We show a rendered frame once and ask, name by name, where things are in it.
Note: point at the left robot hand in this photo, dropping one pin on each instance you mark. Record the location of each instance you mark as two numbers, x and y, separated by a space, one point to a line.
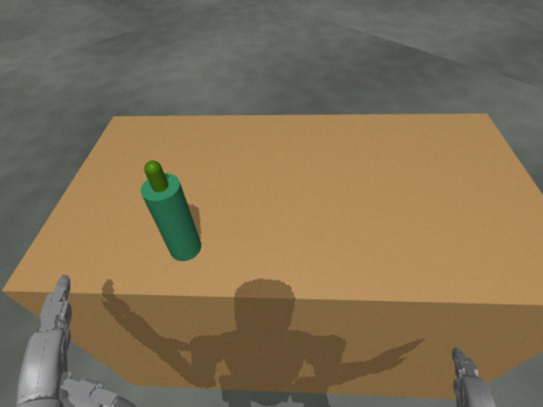
44 372

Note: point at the bottle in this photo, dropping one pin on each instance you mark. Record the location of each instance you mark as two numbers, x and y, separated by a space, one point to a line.
168 206

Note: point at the right robot hand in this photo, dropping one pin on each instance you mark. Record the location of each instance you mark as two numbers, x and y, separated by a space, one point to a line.
470 390

